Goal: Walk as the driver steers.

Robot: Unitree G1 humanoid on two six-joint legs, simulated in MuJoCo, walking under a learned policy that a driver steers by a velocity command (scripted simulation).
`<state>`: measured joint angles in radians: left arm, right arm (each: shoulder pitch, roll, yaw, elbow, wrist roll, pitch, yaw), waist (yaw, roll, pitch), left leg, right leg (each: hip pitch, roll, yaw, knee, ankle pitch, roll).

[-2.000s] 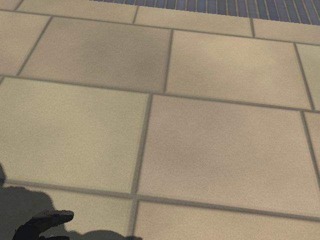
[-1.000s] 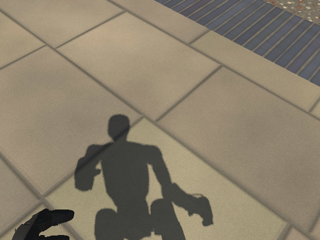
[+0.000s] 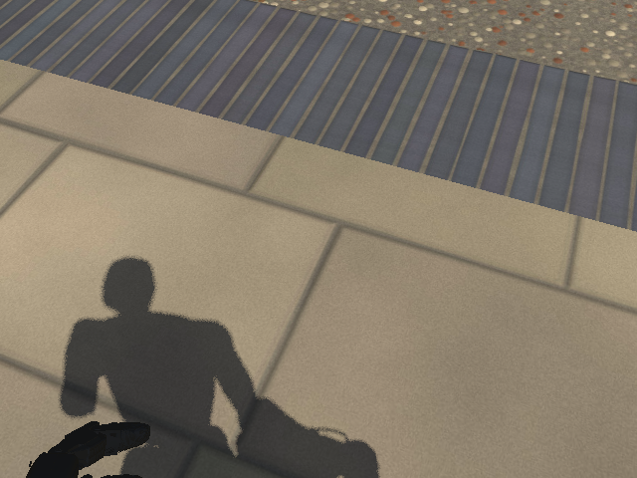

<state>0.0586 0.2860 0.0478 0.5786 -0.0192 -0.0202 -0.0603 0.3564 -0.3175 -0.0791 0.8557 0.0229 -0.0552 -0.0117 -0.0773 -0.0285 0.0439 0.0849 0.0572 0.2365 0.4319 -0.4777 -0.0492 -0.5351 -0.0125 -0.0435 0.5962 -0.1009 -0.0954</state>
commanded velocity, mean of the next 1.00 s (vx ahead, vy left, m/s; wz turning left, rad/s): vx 0.50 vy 0.00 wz -0.44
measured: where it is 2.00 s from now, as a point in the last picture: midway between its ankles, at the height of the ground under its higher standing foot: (422, 245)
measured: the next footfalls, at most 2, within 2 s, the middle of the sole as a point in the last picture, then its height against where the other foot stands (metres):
left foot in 0.48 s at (278, 470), level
right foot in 0.98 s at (437, 387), level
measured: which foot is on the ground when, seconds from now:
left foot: down 0.00-0.02, up 0.04-0.46, down 0.48-0.98, up 1.00-1.00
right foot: down 0.00-0.50, up 0.52-0.96, down 0.98-1.00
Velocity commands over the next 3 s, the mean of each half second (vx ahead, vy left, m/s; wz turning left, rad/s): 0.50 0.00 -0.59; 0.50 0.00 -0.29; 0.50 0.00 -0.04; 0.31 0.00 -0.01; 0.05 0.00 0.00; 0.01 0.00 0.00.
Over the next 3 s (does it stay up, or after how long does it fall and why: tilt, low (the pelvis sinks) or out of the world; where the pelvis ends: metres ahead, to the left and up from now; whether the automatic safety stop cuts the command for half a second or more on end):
stays up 1.06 -0.32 0.02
